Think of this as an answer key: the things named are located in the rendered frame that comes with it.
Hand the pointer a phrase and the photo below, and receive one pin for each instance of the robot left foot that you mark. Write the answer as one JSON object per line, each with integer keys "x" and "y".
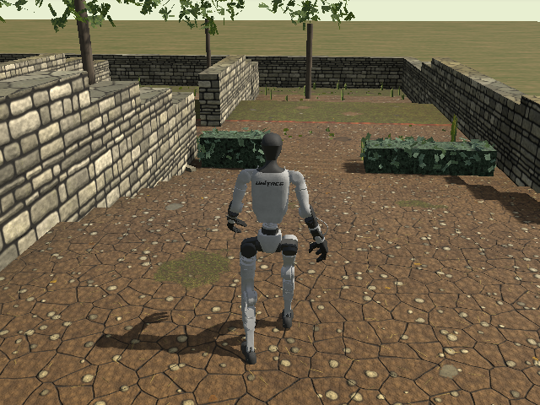
{"x": 251, "y": 356}

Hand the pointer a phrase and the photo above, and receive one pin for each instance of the robot left upper arm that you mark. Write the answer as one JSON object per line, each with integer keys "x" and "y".
{"x": 240, "y": 190}

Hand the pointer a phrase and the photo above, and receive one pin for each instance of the humanoid robot head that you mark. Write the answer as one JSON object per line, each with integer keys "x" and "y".
{"x": 271, "y": 146}

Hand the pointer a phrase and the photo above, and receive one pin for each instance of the robot left hand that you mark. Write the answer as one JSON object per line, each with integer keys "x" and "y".
{"x": 233, "y": 228}

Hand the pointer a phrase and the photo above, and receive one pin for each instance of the left robot forearm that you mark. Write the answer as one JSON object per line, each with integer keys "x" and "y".
{"x": 232, "y": 217}

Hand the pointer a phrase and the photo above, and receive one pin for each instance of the right robot forearm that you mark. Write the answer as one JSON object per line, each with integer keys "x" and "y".
{"x": 314, "y": 227}

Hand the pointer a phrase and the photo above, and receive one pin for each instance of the robot right upper arm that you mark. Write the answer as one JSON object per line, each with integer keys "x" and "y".
{"x": 301, "y": 193}

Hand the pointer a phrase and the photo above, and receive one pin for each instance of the robot right hand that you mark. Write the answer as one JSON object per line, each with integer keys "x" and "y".
{"x": 323, "y": 250}

